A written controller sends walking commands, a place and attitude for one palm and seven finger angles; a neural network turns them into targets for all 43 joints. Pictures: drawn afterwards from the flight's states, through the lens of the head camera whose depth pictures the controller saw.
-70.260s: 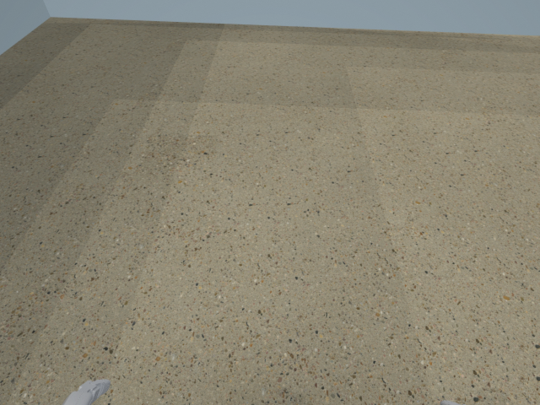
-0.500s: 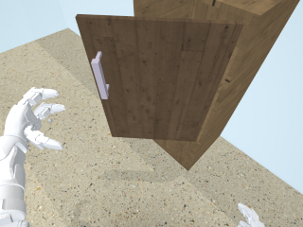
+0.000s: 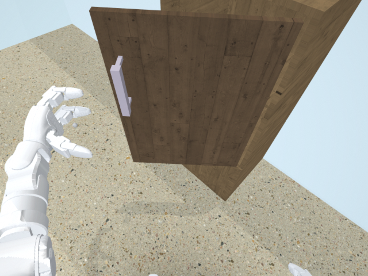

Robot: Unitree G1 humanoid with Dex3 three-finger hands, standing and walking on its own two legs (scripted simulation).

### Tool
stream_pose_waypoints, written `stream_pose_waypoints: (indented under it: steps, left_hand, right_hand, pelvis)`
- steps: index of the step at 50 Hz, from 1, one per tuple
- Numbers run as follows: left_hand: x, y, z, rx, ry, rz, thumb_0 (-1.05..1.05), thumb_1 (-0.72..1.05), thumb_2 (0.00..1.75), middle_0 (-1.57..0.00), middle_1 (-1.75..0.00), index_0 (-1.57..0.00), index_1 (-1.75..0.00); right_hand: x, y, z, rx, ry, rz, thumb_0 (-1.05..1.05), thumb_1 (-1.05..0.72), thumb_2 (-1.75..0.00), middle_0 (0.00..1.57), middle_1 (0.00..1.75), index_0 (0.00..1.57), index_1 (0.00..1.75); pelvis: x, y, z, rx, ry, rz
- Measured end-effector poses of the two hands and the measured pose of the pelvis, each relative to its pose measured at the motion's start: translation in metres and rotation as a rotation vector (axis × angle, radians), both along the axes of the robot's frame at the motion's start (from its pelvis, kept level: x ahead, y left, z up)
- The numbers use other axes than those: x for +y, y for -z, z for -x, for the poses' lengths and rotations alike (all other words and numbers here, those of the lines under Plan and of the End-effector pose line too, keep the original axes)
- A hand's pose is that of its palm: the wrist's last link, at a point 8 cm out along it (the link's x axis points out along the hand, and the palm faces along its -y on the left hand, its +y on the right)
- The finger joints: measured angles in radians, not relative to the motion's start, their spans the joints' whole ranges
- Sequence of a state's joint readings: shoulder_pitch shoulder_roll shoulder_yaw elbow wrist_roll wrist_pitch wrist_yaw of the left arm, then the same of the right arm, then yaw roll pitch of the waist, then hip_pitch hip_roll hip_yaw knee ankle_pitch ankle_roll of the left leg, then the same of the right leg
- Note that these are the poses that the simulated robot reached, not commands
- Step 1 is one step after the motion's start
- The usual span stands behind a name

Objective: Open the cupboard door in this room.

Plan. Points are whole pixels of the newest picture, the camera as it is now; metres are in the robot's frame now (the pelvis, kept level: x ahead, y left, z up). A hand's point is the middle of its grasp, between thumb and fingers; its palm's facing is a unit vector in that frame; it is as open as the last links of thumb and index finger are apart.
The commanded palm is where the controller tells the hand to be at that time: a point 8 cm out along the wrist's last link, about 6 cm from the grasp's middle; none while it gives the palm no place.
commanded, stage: move the hooked fingers beside the handle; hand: left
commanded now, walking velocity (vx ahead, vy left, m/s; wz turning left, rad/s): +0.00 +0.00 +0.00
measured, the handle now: (123, 87) +0.54 +0.16 +0.09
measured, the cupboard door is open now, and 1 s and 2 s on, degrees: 42 42 42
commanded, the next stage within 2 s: slide the fingers in behind the handle in 1.40 s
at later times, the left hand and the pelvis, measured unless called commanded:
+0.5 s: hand (97, 101) +0.48 +0.21 +0.09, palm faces -0.02 -1.00 +0.01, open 14.0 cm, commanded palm +0.46 +0.26 +0.09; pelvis -0.01 +0.00 -0.01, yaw -1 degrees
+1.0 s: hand (91, 100) +0.48 +0.22 +0.10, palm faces -0.01 -1.00 +0.00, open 14.0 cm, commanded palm +0.46 +0.26 +0.09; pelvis +0.01 -0.01 -0.01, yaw -2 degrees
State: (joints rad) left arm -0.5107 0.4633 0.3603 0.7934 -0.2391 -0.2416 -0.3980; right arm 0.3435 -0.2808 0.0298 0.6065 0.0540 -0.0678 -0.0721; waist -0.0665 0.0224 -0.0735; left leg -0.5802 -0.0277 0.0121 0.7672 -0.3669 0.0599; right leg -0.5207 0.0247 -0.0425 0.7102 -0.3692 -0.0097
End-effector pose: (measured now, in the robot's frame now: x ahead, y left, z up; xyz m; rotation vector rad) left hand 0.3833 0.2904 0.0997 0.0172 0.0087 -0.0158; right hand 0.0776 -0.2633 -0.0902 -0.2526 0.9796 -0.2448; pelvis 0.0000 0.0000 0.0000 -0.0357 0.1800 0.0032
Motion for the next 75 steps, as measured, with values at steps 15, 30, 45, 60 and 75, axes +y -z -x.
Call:
stream_pose_waypoints:
  steps: [15, 30, 45, 60, 75]
  left_hand:
    - [-0.019, 0.003, -0.046, 0.005, -0.007, 0.007, -0.01, -0.50, 0.30, -0.30, -1.20, -0.30, -1.20]
    - [-0.031, 0.008, -0.092, 0.016, -0.007, 0.012, -0.01, -0.50, 0.30, -0.30, -1.20, -0.30, -1.20]
    - [-0.016, 0.015, -0.084, 0.033, -0.017, 0.003, -0.01, -0.50, 0.30, -0.30, -1.20, -0.30, -1.20]
    - [-0.028, 0.017, -0.079, 0.045, 0.015, 0.022, -0.01, -0.50, 0.30, -0.30, -1.20, -0.30, -1.20]
    - [-0.035, 0.010, -0.089, 0.028, 0.007, 0.015, -0.01, -0.50, 0.30, -0.30, -1.20, -0.30, -1.20]
  right_hand:
    - [-0.002, 0.011, 0.040, 0.132, 0.038, 0.009, 0.01, -0.91, -0.89, 0.21, 0.30, 0.20, 0.30]
    - [-0.016, 0.014, 0.099, 0.323, 0.137, 0.022, 0.01, -0.91, -0.89, 0.21, 0.30, 0.20, 0.30]
    - [-0.013, 0.013, 0.079, 0.310, 0.146, -0.007, 0.01, -0.91, -0.89, 0.21, 0.30, 0.20, 0.30]
    - [-0.008, 0.016, 0.031, 0.192, 0.059, 0.011, 0.01, -0.91, -0.89, 0.21, 0.30, 0.20, 0.30]
    - [0.000, 0.021, 0.087, 0.311, 0.121, -0.016, 0.01, -0.91, -0.89, 0.21, 0.30, 0.20, 0.30]
  pelvis:
    - [0.000, 0.007, 0.008, 0.040, 0.001, 0.003]
    - [-0.007, 0.013, 0.003, 0.108, 0.024, 0.006]
    - [-0.010, 0.010, -0.011, 0.112, 0.039, 0.008]
    - [-0.002, 0.014, -0.003, 0.102, 0.009, 0.015]
    - [0.000, 0.015, 0.001, 0.106, 0.020, 0.016]
